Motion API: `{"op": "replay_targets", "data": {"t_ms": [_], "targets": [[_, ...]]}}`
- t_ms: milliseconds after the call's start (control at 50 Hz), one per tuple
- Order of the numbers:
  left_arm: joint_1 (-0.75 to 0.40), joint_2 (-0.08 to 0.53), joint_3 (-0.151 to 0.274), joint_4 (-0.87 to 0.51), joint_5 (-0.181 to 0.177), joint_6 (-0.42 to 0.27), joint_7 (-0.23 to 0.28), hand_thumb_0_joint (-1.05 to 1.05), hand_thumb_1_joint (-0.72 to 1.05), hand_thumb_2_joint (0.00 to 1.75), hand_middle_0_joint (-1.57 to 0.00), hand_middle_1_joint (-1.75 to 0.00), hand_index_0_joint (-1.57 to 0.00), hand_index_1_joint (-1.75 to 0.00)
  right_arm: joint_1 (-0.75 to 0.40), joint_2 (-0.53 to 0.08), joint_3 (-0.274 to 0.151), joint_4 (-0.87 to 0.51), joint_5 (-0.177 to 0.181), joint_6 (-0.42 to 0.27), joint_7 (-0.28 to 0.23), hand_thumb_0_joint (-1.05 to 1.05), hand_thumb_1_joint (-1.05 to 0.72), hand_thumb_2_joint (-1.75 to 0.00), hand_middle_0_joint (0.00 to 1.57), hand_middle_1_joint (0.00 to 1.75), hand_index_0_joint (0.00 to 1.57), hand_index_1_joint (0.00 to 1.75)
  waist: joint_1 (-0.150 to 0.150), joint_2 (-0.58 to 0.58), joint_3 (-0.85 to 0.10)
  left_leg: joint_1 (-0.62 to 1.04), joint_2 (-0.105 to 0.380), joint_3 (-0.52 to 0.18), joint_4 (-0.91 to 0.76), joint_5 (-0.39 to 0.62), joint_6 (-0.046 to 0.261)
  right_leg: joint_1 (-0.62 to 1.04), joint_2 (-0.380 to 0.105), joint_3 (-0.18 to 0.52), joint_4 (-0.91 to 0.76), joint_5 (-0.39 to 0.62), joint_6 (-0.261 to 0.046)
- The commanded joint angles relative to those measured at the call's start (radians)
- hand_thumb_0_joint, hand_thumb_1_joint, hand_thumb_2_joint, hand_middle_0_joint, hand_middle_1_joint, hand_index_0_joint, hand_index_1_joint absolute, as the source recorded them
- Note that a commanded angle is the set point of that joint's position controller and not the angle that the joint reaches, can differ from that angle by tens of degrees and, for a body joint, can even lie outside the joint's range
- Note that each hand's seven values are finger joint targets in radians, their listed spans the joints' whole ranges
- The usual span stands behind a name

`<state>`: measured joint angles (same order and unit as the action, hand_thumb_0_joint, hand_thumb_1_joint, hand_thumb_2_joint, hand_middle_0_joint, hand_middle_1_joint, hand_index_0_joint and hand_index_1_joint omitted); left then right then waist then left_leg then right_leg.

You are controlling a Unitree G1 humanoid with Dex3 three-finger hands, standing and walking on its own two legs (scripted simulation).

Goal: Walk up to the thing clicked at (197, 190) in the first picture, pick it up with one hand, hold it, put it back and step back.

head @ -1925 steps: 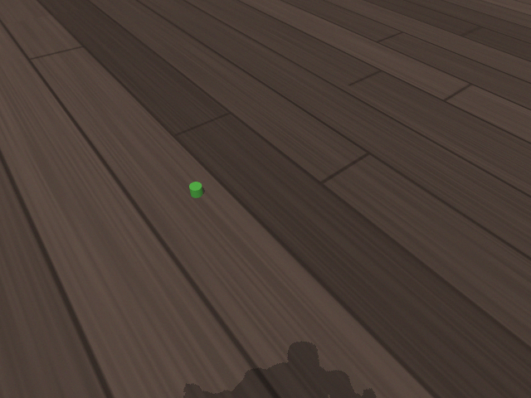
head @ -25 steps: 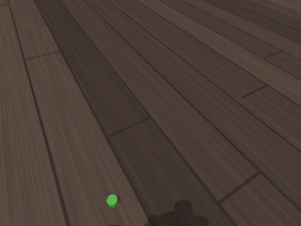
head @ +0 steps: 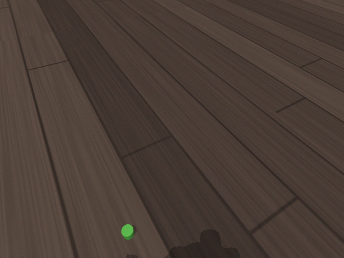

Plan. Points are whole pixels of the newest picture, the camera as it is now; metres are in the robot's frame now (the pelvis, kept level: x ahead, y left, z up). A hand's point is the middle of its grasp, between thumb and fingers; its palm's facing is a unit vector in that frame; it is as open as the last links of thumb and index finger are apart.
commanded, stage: stand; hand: left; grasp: from above
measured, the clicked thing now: (127, 231) +0.41 +0.23 -0.76
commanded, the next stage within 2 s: step back in 0.20 s
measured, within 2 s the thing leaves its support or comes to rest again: neither
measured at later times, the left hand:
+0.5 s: hand out of the picture +0.08 +0.30 -0.18, palm faces -0.04 -0.92 -0.38, open 7.4 cm
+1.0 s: hand out of the picture -0.03 +0.31 -0.17, palm faces -0.10 -0.91 -0.40, open 7.3 cm
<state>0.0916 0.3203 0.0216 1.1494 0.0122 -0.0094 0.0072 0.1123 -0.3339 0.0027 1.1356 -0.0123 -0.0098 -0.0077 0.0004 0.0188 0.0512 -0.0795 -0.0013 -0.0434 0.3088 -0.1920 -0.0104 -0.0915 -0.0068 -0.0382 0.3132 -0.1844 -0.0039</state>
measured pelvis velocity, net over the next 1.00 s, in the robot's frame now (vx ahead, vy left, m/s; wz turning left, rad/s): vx -0.16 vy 0.06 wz -0.06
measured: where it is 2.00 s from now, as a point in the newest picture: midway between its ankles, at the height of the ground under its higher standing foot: outside the picture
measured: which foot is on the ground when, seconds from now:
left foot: down 0.00-0.32, up 0.34-0.48, down 0.50-0.98, up 1.00-1.00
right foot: down 0.00-0.52, up 0.54-0.92, down 0.94-1.00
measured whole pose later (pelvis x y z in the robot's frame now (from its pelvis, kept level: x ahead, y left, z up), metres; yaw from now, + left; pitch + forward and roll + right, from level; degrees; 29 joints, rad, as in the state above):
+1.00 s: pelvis -0.16 +0.06 -0.03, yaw -3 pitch -3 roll -2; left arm 0.13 0.35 0.07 0.88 0.03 0.04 0.00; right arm 0.10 -0.38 -0.04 0.87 0.00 0.05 -0.01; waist -0.03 0.06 0.21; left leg -0.38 0.00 0.01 0.73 -0.33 0.04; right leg -0.24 0.07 0.03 0.64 -0.34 -0.03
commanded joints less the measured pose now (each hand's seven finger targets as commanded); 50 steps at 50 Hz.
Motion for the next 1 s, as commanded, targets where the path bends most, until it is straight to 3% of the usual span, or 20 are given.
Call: {"op": "replay_targets", "data": {"t_ms": [0,160,180,240,260,300,340,420,460,480,500,520,560,620,800,880,920,940,960,980], "targets": [[-0.035,0.213,0.041,-0.057,-0.004,-0.022,0.010,0.00,0.90,0.90,-0.20,-0.30,-0.20,-0.30,-0.028,-0.203,-0.039,-0.056,-0.002,-0.024,-0.015,0.00,-0.90,-0.90,0.20,0.30,0.20,0.30,0.003,-0.017,-0.082,-0.020,0.120,-0.079,-0.036,0.201,0.032,0.048,-0.128,0.103,-0.033,0.174,-0.016],[-0.037,0.213,0.036,-0.062,-0.006,-0.023,0.010,0.00,0.90,0.90,-0.20,-0.30,-0.20,-0.30,-0.029,-0.202,-0.037,-0.053,0.000,-0.022,-0.014,0.00,-0.90,-0.90,0.20,0.30,0.20,0.30,0.002,-0.019,-0.070,-0.024,0.120,-0.075,-0.043,0.194,0.025,0.041,-0.123,0.100,-0.044,0.169,-0.013],[-0.029,0.301,0.078,-0.088,-0.023,-0.012,0.012,0.00,0.90,0.90,-0.20,-0.30,-0.20,-0.30,-0.078,-0.266,-0.063,-0.098,0.010,-0.002,-0.006,0.00,-0.90,-0.90,0.20,0.30,0.20,0.30,-0.003,-0.039,0.045,-0.109,0.094,-0.080,0.085,0.336,0.048,-0.040,-0.120,0.113,0.038,0.350,-0.025],[0.002,0.302,0.090,-0.130,-0.025,-0.004,0.018,0.00,0.90,0.90,-0.20,-0.30,-0.20,-0.30,-0.036,-0.232,-0.067,-0.133,0.026,0.012,-0.002,0.00,-0.90,-0.90,0.20,0.30,0.20,0.30,-0.008,-0.068,-0.039,-0.105,0.037,-0.022,0.239,0.285,0.045,-0.026,-0.180,0.154,0.057,0.465,-0.106],[-0.013,0.312,0.095,-0.150,-0.022,-0.002,0.018,0.00,0.90,0.90,-0.20,-0.30,-0.20,-0.30,-0.020,-0.226,-0.071,-0.145,0.026,0.020,-0.001,0.00,-0.90,-0.90,0.20,0.30,0.20,0.30,-0.014,-0.103,-0.067,-0.120,0.005,-0.002,0.311,0.224,0.039,-0.028,-0.222,0.188,0.052,0.489,-0.145],[-0.078,0.318,0.100,-0.204,-0.006,0.004,0.020,0.00,0.90,0.90,-0.20,-0.30,-0.20,-0.30,0.019,-0.222,-0.086,-0.162,0.017,0.038,0.004,0.00,-0.90,-0.90,0.20,0.30,0.20,0.30,-0.025,-0.187,-0.111,-0.155,-0.043,0.000,0.506,-0.221,0.042,-0.067,-0.337,0.272,0.046,0.483,-0.238],[-0.098,0.324,0.104,-0.246,0.013,0.008,0.020,0.00,0.90,0.90,-0.20,-0.30,-0.20,-0.30,0.066,-0.229,-0.096,-0.186,0.012,0.053,0.011,0.00,-0.90,-0.90,0.20,0.30,0.20,0.30,-0.038,-0.190,-0.118,-0.165,-0.020,-0.052,0.620,-0.347,0.062,-0.139,-0.374,0.276,0.077,0.439,-0.267],[-0.142,0.296,0.092,-0.298,0.017,0.024,0.021,0.00,0.90,0.90,-0.20,-0.30,-0.20,-0.30,0.099,-0.220,-0.104,-0.213,0.014,0.046,0.018,0.00,-0.90,-0.90,0.20,0.30,0.20,0.30,-0.042,-0.173,-0.135,-0.162,-0.016,-0.003,0.407,-0.176,0.056,-0.107,-0.256,0.168,0.217,0.410,-0.177],[-0.111,0.285,0.086,-0.309,-0.002,0.043,0.016,0.00,0.90,0.90,-0.20,-0.30,-0.20,-0.30,0.098,-0.219,-0.105,-0.221,-0.001,0.032,0.012,0.00,-0.90,-0.90,0.20,0.30,0.20,0.30,-0.042,-0.087,-0.113,-0.139,0.013,-0.003,0.120,0.173,0.049,-0.084,-0.166,0.119,0.339,0.312,-0.100],[-0.092,0.250,0.083,-0.322,-0.016,0.050,0.014,0.00,0.90,0.90,-0.20,-0.30,-0.20,-0.30,0.074,-0.270,-0.117,-0.233,-0.016,0.026,0.007,0.00,-0.90,-0.90,0.20,0.30,0.20,0.30,-0.020,0.067,-0.115,-0.090,0.126,-0.179,0.091,0.421,0.081,-0.165,-0.040,0.072,0.467,0.159,-0.051],[-0.093,0.209,0.076,-0.336,-0.019,0.057,0.021,0.00,0.90,0.90,-0.20,-0.30,-0.20,-0.30,0.079,-0.327,-0.131,-0.246,-0.029,0.021,0.002,0.00,-0.90,-0.90,0.20,0.30,0.20,0.30,-0.026,0.191,-0.086,0.012,0.244,-0.347,0.084,0.663,0.129,-0.374,0.105,0.100,0.587,-0.367,-0.027],[-0.070,0.220,0.081,-0.325,-0.009,0.067,0.031,0.00,0.90,0.90,-0.20,-0.30,-0.20,-0.30,0.089,-0.348,-0.133,-0.243,-0.021,0.018,-0.002,0.00,-0.90,-0.90,0.20,0.30,0.20,0.30,-0.028,0.118,-0.099,-0.016,0.301,-0.328,0.131,0.747,0.205,-0.355,0.105,0.184,0.715,-0.473,-0.025],[-0.091,0.234,0.083,-0.321,-0.004,0.065,0.042,0.00,0.90,0.90,-0.20,-0.30,-0.20,-0.30,0.047,-0.358,-0.135,-0.275,-0.013,0.016,-0.012,0.00,-0.90,-0.90,0.20,0.30,0.20,0.30,-0.052,0.154,-0.100,-0.063,0.315,-0.359,0.108,0.692,0.226,-0.365,0.117,0.255,0.819,-0.458,-0.028],[0.001,0.248,0.087,-0.304,-0.020,0.065,0.037,0.00,0.90,0.90,-0.20,-0.30,-0.20,-0.30,-0.031,-0.291,-0.116,-0.312,-0.017,0.011,-0.029,0.00,-0.90,-0.90,0.20,0.30,0.20,0.30,0.017,0.131,-0.118,0.035,0.231,-0.202,0.185,0.672,0.217,-0.427,0.117,0.240,0.908,-0.328,-0.018],[0.006,0.228,0.099,-0.358,0.001,0.040,0.022,0.00,0.90,0.90,-0.20,-0.30,-0.20,-0.30,0.082,-0.287,-0.120,-0.327,-0.005,0.017,-0.037,0.00,-0.90,-0.90,0.20,0.30,0.20,0.30,-0.053,0.107,-0.106,0.107,0.247,-0.208,0.213,0.592,0.243,-0.342,0.054,0.130,0.522,-0.319,0.014],[0.107,0.217,0.104,-0.325,0.012,0.031,0.013,0.00,0.90,0.90,-0.20,-0.30,-0.20,-0.30,0.018,-0.293,-0.119,-0.350,0.004,0.025,-0.027,0.00,-0.90,-0.90,0.20,0.30,0.20,0.30,-0.005,0.096,-0.149,-0.012,0.216,-0.181,0.247,0.381,0.195,-0.145,0.039,0.074,0.208,-0.133,-0.026],[0.155,0.256,0.116,-0.311,0.020,0.022,0.011,0.00,0.90,0.90,-0.20,-0.30,-0.20,-0.30,-0.011,-0.276,-0.114,-0.359,0.015,0.028,-0.020,0.00,-0.90,-0.90,0.20,0.30,0.20,0.30,0.013,-0.004,-0.169,-0.191,0.159,-0.141,0.299,0.179,0.128,0.003,-0.031,0.185,0.165,0.096,-0.079],[0.145,0.302,0.128,-0.322,0.024,0.022,0.010,0.00,0.90,0.90,-0.20,-0.30,-0.20,-0.30,-0.026,-0.247,-0.103,-0.368,0.020,0.030,-0.018,0.00,-0.90,-0.90,0.20,0.30,0.20,0.30,0.018,-0.126,-0.130,-0.333,0.059,-0.084,0.400,-0.018,0.069,0.011,-0.158,0.359,0.104,0.128,-0.153],[0.078,0.384,0.139,-0.355,0.019,0.024,0.007,0.00,0.90,0.90,-0.20,-0.30,-0.20,-0.30,-0.051,-0.224,-0.105,-0.368,0.020,0.036,-0.023,0.00,-0.90,-0.90,0.20,0.30,0.20,0.30,0.042,-0.317,-0.061,-0.328,-0.104,0.015,0.639,-0.345,0.024,-0.162,-0.351,0.564,0.008,0.182,-0.313],[0.014,0.382,0.140,-0.398,0.027,0.018,0.009,0.00,0.90,0.90,-0.20,-0.30,-0.20,-0.30,-0.017,-0.244,-0.112,-0.351,0.013,0.041,-0.026,0.00,-0.90,-0.90,0.20,0.30,0.20,0.30,0.029,-0.296,-0.014,-0.292,-0.093,-0.079,0.822,-0.446,0.010,-0.266,-0.402,0.619,0.005,0.247,-0.350]]}}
